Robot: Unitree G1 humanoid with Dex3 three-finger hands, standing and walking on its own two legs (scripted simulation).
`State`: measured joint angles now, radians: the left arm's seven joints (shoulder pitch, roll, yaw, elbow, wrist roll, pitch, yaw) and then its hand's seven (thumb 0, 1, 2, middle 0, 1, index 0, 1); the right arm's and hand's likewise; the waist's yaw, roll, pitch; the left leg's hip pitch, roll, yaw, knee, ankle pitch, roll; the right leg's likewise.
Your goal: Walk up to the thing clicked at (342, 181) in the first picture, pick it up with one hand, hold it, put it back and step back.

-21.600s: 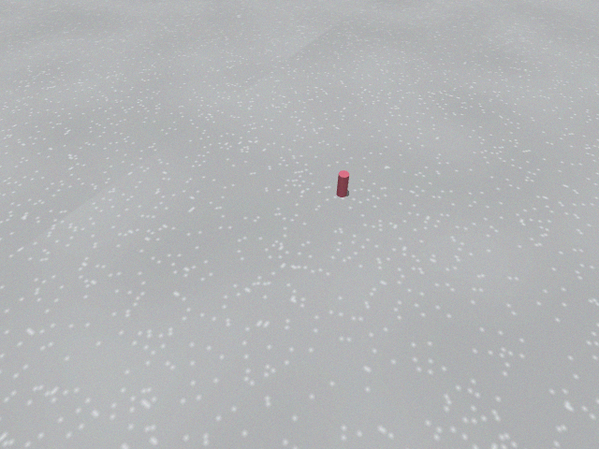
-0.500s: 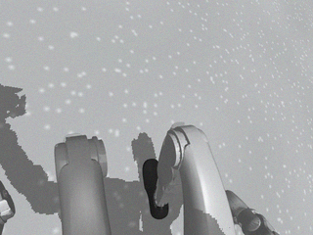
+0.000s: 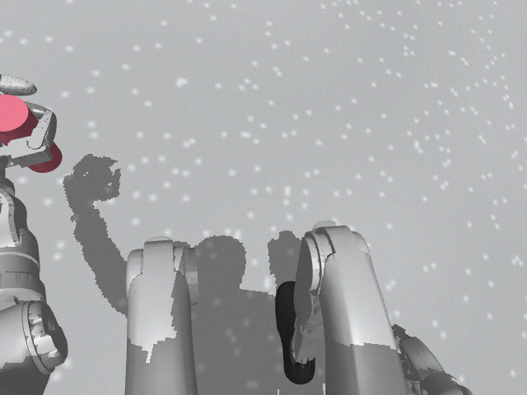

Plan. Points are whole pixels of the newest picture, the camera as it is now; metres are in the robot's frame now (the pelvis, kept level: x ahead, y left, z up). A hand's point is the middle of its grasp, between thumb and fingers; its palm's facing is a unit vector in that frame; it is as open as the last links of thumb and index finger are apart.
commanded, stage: settle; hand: left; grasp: from above
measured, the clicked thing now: (26, 138) +0.46 +0.32 -0.08
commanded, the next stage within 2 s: lift in 0.66 s
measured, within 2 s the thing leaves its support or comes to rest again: neither
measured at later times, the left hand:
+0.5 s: hand (24, 115) +0.45 +0.29 +0.00, palm faces +0.34 -0.94 -0.03, open 6.7 cm
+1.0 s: hand (15, 104) +0.45 +0.28 +0.03, palm faces +0.33 -0.94 -0.04, open 6.7 cm
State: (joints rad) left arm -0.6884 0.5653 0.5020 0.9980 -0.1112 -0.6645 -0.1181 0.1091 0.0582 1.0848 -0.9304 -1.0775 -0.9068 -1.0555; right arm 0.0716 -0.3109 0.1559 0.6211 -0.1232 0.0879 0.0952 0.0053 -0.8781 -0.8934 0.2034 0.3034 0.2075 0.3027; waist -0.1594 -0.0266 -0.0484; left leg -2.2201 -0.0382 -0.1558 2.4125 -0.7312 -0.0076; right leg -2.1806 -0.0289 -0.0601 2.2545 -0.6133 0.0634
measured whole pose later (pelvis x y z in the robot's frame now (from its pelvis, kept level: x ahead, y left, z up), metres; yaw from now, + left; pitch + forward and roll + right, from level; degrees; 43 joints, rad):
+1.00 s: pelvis +0.00 -0.01 +0.04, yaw +3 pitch +32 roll -6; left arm -0.68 0.46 0.50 0.94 -0.09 -0.59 -0.13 0.11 0.06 1.08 -0.93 -1.08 -0.91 -1.06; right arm 0.13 -0.29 0.05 0.66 -0.08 0.05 0.06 0.01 -0.91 -0.90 0.20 0.30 0.21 0.30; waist -0.13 0.00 -0.13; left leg -2.12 -0.03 -0.10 2.25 -0.70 -0.02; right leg -2.11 -0.04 -0.02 2.15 -0.60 0.04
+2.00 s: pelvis +0.05 +0.00 +0.29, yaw +6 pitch +21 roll -3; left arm -0.19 0.23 0.22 0.34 -0.16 -0.29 0.03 0.11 0.06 1.08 -0.93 -1.07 -0.91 -1.06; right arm 0.18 -0.22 0.00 0.62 0.02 -0.03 -0.04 0.01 -0.90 -0.89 0.20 0.30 0.21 0.30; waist -0.03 0.01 -0.16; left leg -1.17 0.02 -0.06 1.40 -0.60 -0.01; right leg -1.17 -0.03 -0.03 1.32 -0.52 0.03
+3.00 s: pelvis +0.09 -0.01 +0.38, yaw +6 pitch +10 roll -2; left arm -0.10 0.16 0.15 0.33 -0.14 -0.30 0.07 0.10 0.06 1.07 -0.93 -1.08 -0.90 -1.06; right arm 0.23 -0.20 0.00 0.65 -0.01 -0.03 -0.04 0.01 -0.90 -0.90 0.20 0.30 0.21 0.30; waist -0.01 0.01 -0.07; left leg -0.65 0.03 -0.04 0.97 -0.49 -0.02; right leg -0.66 -0.02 -0.03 0.91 -0.42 0.02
